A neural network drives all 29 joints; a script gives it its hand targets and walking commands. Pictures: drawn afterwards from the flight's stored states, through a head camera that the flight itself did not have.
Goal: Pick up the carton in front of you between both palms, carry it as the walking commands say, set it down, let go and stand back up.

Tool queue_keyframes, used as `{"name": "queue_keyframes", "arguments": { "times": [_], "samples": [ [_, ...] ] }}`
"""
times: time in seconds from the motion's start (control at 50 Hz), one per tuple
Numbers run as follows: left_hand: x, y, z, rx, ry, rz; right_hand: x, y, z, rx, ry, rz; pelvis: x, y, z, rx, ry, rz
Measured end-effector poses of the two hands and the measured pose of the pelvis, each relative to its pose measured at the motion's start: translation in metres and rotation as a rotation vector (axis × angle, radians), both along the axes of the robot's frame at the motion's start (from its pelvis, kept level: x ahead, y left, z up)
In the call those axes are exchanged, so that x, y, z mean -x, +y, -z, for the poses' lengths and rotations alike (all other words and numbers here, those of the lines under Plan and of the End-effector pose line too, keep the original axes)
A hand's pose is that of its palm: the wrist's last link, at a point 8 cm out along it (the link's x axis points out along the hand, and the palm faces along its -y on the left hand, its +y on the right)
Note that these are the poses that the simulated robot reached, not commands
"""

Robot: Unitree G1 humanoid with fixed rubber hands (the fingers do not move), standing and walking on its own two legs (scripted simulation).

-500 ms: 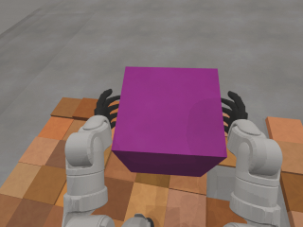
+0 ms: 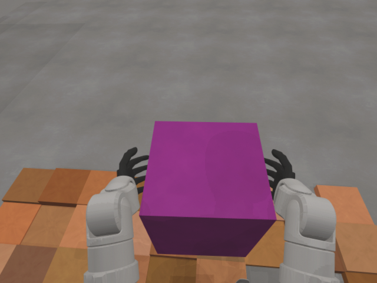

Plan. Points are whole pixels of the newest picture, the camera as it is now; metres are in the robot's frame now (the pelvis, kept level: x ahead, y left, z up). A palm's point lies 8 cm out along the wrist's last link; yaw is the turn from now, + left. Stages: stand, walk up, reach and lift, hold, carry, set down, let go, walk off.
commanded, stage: carry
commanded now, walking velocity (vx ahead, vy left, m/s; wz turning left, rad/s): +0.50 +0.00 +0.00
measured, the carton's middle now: (203, 193) +0.33 -0.01 +0.01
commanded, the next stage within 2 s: none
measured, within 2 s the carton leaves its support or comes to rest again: neither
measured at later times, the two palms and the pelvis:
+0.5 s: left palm (130, 69) +0.60 +0.18 +0.16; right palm (246, 65) +0.62 -0.12 +0.16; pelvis +0.34 +0.01 +0.00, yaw +2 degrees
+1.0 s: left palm (152, 26) +0.96 +0.16 +0.12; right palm (233, 28) +0.96 -0.14 +0.11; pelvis +0.62 +0.02 -0.01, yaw +2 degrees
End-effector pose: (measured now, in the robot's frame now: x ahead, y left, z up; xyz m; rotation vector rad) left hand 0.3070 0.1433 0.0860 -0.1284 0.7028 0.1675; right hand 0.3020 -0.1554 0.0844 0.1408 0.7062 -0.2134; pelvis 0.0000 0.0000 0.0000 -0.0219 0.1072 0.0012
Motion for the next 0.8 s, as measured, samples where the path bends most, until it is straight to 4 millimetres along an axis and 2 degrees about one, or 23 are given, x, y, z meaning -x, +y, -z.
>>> {"name": "queue_keyframes", "arguments": {
  "times": [0.1, 0.16, 0.24, 0.32, 0.38, 0.44, 0.54, 0.58, 0.66, 0.8],
  "samples": [
    [-0.055, -0.006, 0.012, -0.059, -0.031, -0.005, -0.068, -0.006, 0.017, 0.03, -0.032, -0.074, -0.081, -0.019, 0.015, 0.016, -0.017, -0.034],
    [-0.082, -0.006, 0.008, -0.072, -0.026, -0.028, -0.102, -0.005, 0.015, 0.029, -0.028, -0.107, -0.116, -0.026, 0.01, 0.017, -0.013, -0.049],
    [-0.11, 0.0, -0.014, -0.069, -0.053, -0.072, -0.144, 0.002, -0.009, 0.041, -0.059, -0.159, -0.162, -0.03, -0.004, -0.002, -0.012, -0.069],
    [-0.153, 0.006, -0.047, -0.069, -0.134, -0.088, -0.191, 0.007, -0.043, 0.045, -0.141, -0.172, -0.213, -0.026, -0.013, -0.02, -0.009, -0.072],
    [-0.194, 0.011, -0.064, -0.06, -0.184, -0.078, -0.228, 0.012, -0.061, 0.049, -0.189, -0.155, -0.253, -0.018, -0.014, -0.022, -0.018, -0.066],
    [-0.241, 0.019, -0.073, -0.045, -0.21, -0.065, -0.269, 0.02, -0.071, 0.047, -0.213, -0.128, -0.296, -0.006, -0.01, -0.018, -0.034, -0.059],
    [-0.332, 0.041, -0.068, -0.046, -0.228, -0.021, -0.35, 0.04, -0.072, 0.079, -0.228, -0.106, -0.368, 0.021, 0.014, -0.021, -0.066, -0.028],
    [-0.366, 0.046, -0.061, -0.059, -0.184, 0.015, -0.378, 0.045, -0.067, 0.094, -0.184, -0.094, -0.388, 0.029, 0.015, -0.026, -0.063, -0.02],
    [-0.423, 0.047, -0.052, -0.035, -0.072, 0.042, -0.423, 0.045, -0.055, 0.087, -0.069, -0.058, -0.422, 0.039, 0.004, -0.021, -0.048, -0.009],
    [-0.518, 0.04, -0.052, -0.016, -0.053, 0.043, -0.511, 0.039, -0.054, 0.06, -0.05, -0.019, -0.488, 0.044, -0.011, -0.025, -0.024, -0.009]
  ]
}}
